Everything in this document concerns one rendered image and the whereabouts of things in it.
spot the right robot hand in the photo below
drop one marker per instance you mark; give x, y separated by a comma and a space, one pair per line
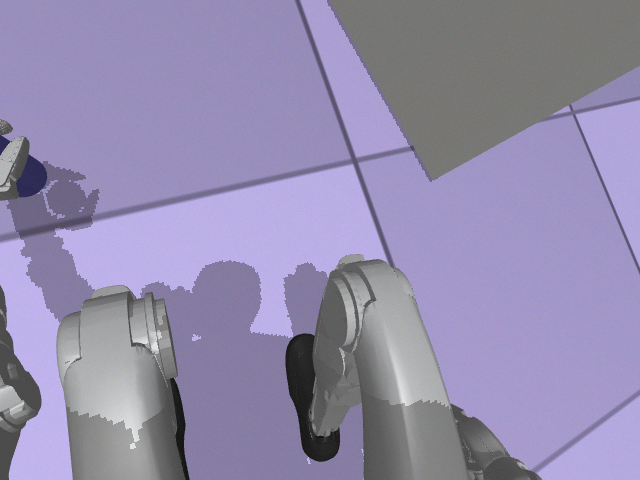
480, 445

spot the right robot foot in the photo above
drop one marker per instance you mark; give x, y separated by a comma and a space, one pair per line
301, 376

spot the left robot arm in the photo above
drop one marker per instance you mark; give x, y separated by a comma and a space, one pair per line
20, 398

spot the can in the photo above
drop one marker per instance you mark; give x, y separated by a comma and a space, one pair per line
34, 175

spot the right robot arm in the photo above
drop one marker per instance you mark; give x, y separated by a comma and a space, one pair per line
508, 468

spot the left robot foot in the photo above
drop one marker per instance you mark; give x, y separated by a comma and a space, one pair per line
180, 426

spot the left robot hand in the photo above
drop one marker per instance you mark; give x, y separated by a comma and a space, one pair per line
12, 162

